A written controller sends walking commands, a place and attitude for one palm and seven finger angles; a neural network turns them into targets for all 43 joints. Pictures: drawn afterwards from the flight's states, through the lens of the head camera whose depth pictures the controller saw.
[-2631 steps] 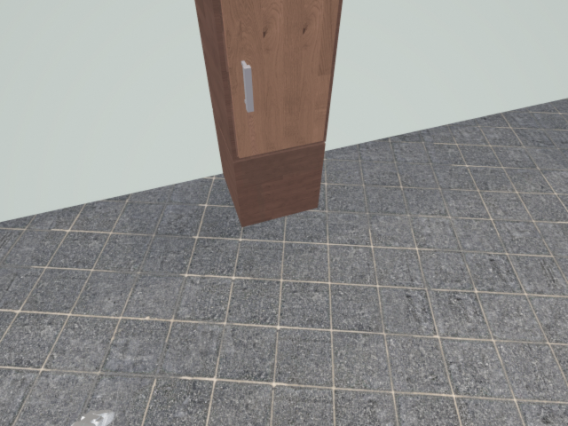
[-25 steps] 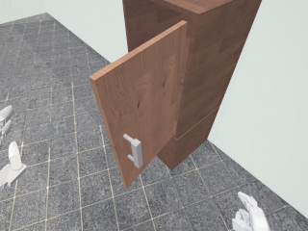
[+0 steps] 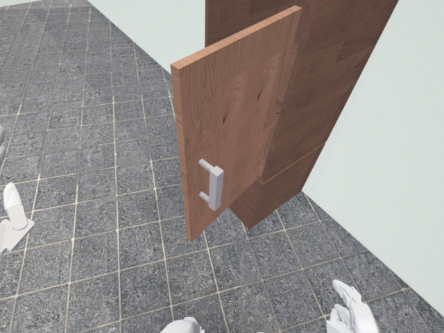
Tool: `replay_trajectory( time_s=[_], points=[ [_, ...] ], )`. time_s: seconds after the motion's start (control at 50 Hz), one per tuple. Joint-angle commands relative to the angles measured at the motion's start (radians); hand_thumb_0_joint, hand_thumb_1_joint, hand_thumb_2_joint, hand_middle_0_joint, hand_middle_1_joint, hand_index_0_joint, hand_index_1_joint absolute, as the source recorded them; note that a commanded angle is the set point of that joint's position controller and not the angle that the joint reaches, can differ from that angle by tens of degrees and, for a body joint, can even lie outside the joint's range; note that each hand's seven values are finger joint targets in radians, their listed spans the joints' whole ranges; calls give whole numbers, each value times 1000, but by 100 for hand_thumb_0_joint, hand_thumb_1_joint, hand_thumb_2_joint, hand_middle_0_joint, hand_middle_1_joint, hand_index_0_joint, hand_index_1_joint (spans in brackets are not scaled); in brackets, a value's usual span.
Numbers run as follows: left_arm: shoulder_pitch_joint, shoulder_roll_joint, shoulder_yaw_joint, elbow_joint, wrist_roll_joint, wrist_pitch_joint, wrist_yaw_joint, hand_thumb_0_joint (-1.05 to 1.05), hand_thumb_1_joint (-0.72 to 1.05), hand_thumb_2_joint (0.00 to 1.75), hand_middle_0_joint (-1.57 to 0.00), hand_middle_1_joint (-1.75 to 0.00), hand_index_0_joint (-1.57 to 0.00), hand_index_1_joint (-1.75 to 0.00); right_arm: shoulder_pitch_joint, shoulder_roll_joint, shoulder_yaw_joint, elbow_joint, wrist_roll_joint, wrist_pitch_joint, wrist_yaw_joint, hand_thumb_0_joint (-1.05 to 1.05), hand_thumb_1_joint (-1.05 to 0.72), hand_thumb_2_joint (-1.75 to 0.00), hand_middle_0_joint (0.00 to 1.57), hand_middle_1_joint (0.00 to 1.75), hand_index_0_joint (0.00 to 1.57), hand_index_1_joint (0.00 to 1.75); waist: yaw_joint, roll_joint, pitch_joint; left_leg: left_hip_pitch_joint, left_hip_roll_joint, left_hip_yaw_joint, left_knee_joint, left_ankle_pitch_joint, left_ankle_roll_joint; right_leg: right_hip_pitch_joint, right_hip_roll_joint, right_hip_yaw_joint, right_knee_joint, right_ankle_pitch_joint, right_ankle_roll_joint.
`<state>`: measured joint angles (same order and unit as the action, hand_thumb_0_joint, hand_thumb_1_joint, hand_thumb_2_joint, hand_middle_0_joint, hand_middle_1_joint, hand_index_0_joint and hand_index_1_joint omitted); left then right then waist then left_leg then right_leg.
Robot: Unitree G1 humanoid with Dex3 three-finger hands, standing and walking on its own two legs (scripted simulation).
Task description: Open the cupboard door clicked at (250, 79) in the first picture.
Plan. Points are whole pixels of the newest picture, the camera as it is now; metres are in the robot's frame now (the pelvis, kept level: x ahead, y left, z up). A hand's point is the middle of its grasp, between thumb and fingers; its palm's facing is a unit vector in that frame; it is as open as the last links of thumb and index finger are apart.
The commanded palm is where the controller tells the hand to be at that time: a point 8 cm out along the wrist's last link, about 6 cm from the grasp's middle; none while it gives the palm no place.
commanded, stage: step back with the hand held close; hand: left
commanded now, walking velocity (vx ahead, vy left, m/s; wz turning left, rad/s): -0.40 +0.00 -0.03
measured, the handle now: (209, 185) +0.43 +0.06 -0.04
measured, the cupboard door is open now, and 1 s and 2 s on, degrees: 100 100 100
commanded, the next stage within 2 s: stop stepping back and stand still in 0.42 s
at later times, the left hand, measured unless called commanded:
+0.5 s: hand out of the picture +0.14 +0.25 +0.19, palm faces +0.25 -0.85 -0.46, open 7.4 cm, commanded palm +0.06 +0.29 +0.19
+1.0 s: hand out of the picture +0.02 +0.22 +0.19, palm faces +0.27 -0.81 -0.52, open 7.4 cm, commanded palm -0.01 +0.28 +0.19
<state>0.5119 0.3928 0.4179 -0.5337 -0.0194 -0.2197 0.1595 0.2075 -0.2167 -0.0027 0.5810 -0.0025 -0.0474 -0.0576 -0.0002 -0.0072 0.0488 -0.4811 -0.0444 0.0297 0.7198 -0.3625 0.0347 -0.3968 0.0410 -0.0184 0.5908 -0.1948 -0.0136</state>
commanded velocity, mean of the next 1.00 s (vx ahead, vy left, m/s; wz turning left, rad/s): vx -0.08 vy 0.01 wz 0.00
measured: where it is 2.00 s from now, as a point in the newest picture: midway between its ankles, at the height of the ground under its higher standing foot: outside the picture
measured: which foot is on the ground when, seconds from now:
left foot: down 0.00-0.54, up 0.56-0.68, down 0.70-0.90, up 0.92-1.00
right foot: down 0.00-0.06, up 0.08-0.52, down 0.54-1.00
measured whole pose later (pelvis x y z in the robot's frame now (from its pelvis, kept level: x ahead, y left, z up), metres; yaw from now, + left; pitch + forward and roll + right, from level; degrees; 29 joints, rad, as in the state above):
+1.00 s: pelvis -0.19 +0.00 +0.01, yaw -6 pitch +1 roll +1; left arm 0.66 0.46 0.42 -0.54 -0.04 -0.22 0.13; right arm 0.34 -0.19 0.00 0.68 -0.01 -0.10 -0.06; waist -0.03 -0.03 -0.07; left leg -0.52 -0.01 0.01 0.90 -0.29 -0.02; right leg -0.14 0.05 -0.02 0.49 -0.36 -0.08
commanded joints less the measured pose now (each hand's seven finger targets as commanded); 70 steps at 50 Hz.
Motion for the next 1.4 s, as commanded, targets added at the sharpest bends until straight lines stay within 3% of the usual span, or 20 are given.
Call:
replay_trajectory(
  time_s=[0.0, 0.04, 0.08, 0.14, 0.3, 0.44, 0.48, 0.52, 0.56, 0.64, 0.7, 0.74, 0.78, 0.84, 0.88, 0.9, 0.94, 1.04, 1.14, 1.38],
  points=[
    [-22, 245, 149, -243, -18, -69, 34, 0, 90, 90, -20, -30, -20, -30, -70, -124, -50, -131, 3, -39, -11, 0, -90, -90, 20, 30, 20, 30, -29, -32, -131, 180, 66, -106, -154, -19, -5, -70, -215, 198, -198, -57, -69],
    [16, 263, 202, -280, -7, -92, 30, 0, 90, 90, -20, -30, -20, -30, -119, -154, -53, -154, -2, -57, -24, 0, -90, -90, 20, 30, 20, 30, 1, 314, -157, -108, 298, -373, -492, -131, 83, 199, 9, 34, 176, -93, 24],
    [-11, 280, 236, -291, -1, -101, 19, 0, 90, 90, -20, -30, -20, -30, -111, -130, -65, -149, -19, -90, -22, 0, -90, -90, 20, 30, 20, 30, -1, 287, -160, -283, 420, -499, -667, -378, 139, 297, 84, 82, 615, -247, 23],
    [14, 215, 185, -258, -25, -93, 21, 0, 90, 90, -20, -30, -20, -30, -110, -120, -70, -106, -23, -124, -4, 0, -90, -90, 20, 30, 20, 30, 17, 101, -194, 64, 337, -330, -512, -58, 104, 57, 34, 72, 546, -302, 18],
    [-54, 207, 92, -285, -51, -76, 0, 0, 90, 90, -20, -30, -20, -30, -74, -112, -52, -47, -31, -145, -9, 0, -90, -90, 20, 30, 20, 30, 10, 252, -356, 493, 263, -202, -588, 266, -26, 86, 71, -21, 160, -388, -1],
    [34, 304, 219, -318, -110, -63, -24, 0, 90, 90, -20, -30, -20, -30, -133, -93, -31, -96, -39, -107, 13, 0, -90, -90, 20, 30, 20, 30, 31, 264, -422, 444, 227, -74, -519, 379, -82, 253, 60, -52, -153, -285, -44],
    [48, 334, 247, -343, -118, -78, -22, 0, 90, 90, -20, -30, -20, -30, -147, -94, -23, -107, -25, -78, 19, 0, -90, -90, 20, 30, 20, 30, 30, 125, -373, 418, 160, -24, -292, 241, -97, 172, -88, 67, -383, -163, -89],
    [28, 400, 297, -298, -96, -85, 1, 0, 90, 90, -20, -30, -20, -30, -139, -107, -15, -102, -20, -68, 11, 0, -90, -90, 20, 30, 20, 30, 23, -78, -200, 299, 54, -39, 181, 6, -96, -143, -408, 322, -490, -155, -186],
    [33, 278, 192, -191, -77, -39, -21, 0, 90, 90, -20, -30, -20, -30, -111, -114, -29, -100, 6, -70, 15, 0, -90, -90, 20, 30, 20, 30, -2, -177, -138, 63, 35, -93, 337, 23, -75, -16, -315, 189, -299, 131, -166],
    [-155, 231, 106, -81, -41, -4, 6, 0, 90, 90, -20, -30, -20, -30, -84, -116, -11, -63, 16, -77, -35, 0, -90, -90, 20, 30, 20, 30, -40, 19, -29, 254, 68, -6, -113, 192, -24, 32, -204, 42, -153, 277, -41],
    [-202, 224, 92, -62, -30, -4, 10, 0, 90, 90, -20, -30, -20, -30, -61, -146, -22, -78, 24, -112, -48, 0, -90, -90, 20, 30, 20, 30, -15, 82, -72, 309, 211, -259, -273, 366, 79, 52, -42, 11, -14, 73, 72],
    [-165, 231, 100, -182, -38, -31, 0, 0, 90, 90, -20, -30, -20, -30, -62, -120, -22, -77, -2, -135, -37, 0, -90, -90, 20, 30, 20, 30, -20, 213, -134, 251, 270, -458, -505, 88, 78, 111, 7, 21, 108, -286, 24],
    [-57, 255, 150, -252, -33, -42, 3, 0, 90, 90, -20, -30, -20, -30, -90, -113, -28, -90, -14, -141, -27, 0, -90, -90, 20, 30, 20, 30, 6, 228, -138, 62, 238, -372, -604, -245, 36, 274, 11, -1, 62, -359, -9],
    [142, 243, 179, -246, -38, -30, 0, 0, 90, 90, -20, -30, -20, -30, -74, -107, -34, -113, -9, -123, -14, 0, -90, -90, 20, 30, 20, 30, 3, 171, -165, -44, 96, -116, -407, -164, -59, 412, -29, -7, -202, -310, -51],
    [156, 262, 202, -214, -44, -19, 4, 0, 90, 90, -20, -30, -20, -30, -55, -104, -59, -93, 0, -95, -10, 0, -90, -90, 20, 30, 20, 30, -1, -179, -107, -13, 16, -34, 155, 3, -71, 111, -322, 381, -431, -560, -185],
    [111, 254, 203, -189, -44, -20, 13, 0, 90, 90, -20, -30, -20, -30, -46, -119, -61, -75, -4, -89, -14, 0, -90, -90, 20, 30, 20, 30, -10, -161, -35, -134, 41, -55, 316, 24, -65, 80, -375, 437, -457, -479, -214],
    [21, 240, 182, -106, -27, -49, 17, 0, 90, 90, -20, -30, -20, -30, -24, -106, -42, -52, -6, -105, -19, 0, -90, -90, 20, 30, 20, 30, -30, -18, -11, -173, 101, -65, 299, 37, -53, 144, -331, 302, -370, -183, -184],
    [-93, 178, 86, 41, -9, -49, 18, 0, 90, 90, -20, -30, -20, -30, -45, -102, -35, -40, -1, -136, -43, 0, -90, -90, 20, 30, 20, 30, 0, -98, -31, 102, 65, 68, -97, 81, -8, 174, -250, 172, -266, 30, -100],
    [-125, 191, 73, -114, -14, -53, 11, 0, 90, 90, -20, -30, -20, -30, -59, -137, -54, -73, 15, -133, -31, 0, -90, -90, 20, 30, 20, 30, -2, -44, -137, 378, 146, -33, -227, 480, 44, 185, -136, 74, -55, 418, 66],
    [15, 179, 120, -106, -31, -36, 3, 0, 90, 90, -20, -30, -20, -30, -70, -96, -25, -121, 13, -102, -22, 0, -90, -90, 20, 30, 20, 30, -8, 105, -136, 298, 157, -48, -281, 394, -11, 203, -81, 44, -180, 132, 11]
  ],
)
